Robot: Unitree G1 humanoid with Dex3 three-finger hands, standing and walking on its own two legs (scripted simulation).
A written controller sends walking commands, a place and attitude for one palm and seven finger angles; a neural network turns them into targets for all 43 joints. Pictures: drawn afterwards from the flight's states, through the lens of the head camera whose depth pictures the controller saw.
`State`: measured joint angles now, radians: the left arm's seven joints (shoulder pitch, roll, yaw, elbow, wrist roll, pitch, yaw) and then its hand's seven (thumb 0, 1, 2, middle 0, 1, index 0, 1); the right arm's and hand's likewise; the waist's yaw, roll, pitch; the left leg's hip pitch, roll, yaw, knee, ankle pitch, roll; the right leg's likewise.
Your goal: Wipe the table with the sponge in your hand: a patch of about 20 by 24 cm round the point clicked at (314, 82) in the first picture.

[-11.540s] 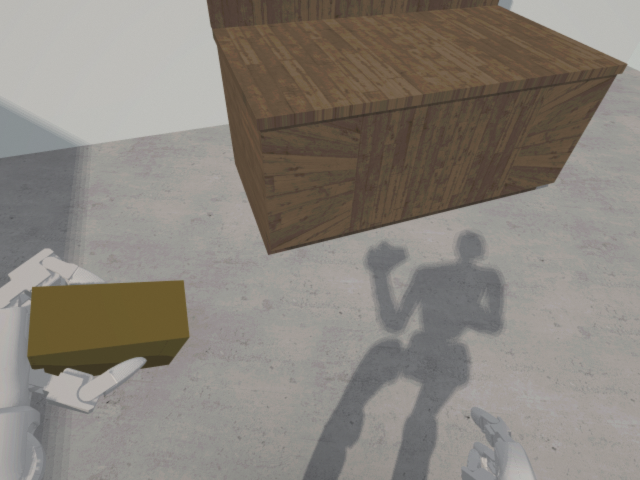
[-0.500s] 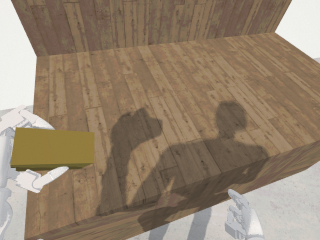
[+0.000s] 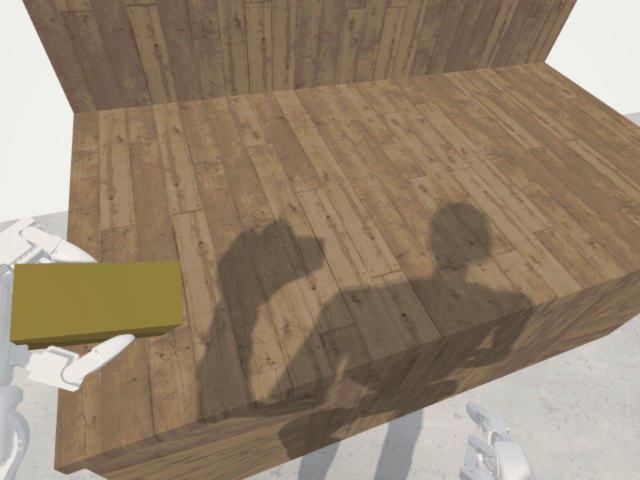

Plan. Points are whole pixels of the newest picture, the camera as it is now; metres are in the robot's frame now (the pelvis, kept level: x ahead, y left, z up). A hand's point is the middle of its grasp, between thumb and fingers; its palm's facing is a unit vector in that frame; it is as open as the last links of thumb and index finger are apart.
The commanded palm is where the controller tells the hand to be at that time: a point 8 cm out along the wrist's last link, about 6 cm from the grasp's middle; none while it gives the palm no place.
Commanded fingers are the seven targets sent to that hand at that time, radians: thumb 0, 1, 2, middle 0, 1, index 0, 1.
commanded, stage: look again from close up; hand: left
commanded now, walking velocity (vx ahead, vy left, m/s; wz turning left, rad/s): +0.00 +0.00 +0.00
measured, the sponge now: (125, 304) +0.23 +0.22 +0.14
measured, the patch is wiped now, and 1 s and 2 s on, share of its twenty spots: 0.00 0.00 0.00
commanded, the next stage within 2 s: shuffle to correct the standing spot in 0.36 s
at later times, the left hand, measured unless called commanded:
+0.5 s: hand (89, 296) +0.23 +0.25 +0.16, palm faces +0.37 -0.85 -0.37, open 9.8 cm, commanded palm +0.17 +0.28 +0.18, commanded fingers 0.00 0.10 1.30 -1.20 -1.60 -1.20 -1.60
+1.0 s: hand (154, 302) +0.23 +0.19 +0.16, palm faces +0.31 -0.86 -0.39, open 9.8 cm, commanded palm +0.17 +0.22 +0.18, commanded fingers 0.00 0.10 1.30 -1.20 -1.60 -1.20 -1.60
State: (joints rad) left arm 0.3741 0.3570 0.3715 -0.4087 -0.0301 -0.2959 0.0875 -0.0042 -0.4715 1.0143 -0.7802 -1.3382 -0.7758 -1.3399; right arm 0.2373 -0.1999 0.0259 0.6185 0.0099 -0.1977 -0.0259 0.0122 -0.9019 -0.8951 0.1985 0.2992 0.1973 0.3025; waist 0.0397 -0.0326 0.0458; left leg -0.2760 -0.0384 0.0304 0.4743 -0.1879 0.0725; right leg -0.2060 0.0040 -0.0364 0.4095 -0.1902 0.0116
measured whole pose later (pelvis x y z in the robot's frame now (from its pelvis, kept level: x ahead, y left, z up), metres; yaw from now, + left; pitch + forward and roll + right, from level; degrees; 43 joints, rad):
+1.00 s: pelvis +0.01 -0.05 +0.00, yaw -2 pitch +1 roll -1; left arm 0.44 0.38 0.37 -0.48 -0.06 -0.18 0.06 0.00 -0.47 1.02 -0.78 -1.34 -0.77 -1.34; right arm 0.21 -0.19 0.01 0.56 0.01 -0.12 -0.03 0.01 -0.90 -0.89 0.20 0.30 0.20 0.30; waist 0.02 -0.02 0.04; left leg -0.29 0.04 0.02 0.48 -0.20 0.00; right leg -0.23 0.08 -0.04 0.40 -0.19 -0.06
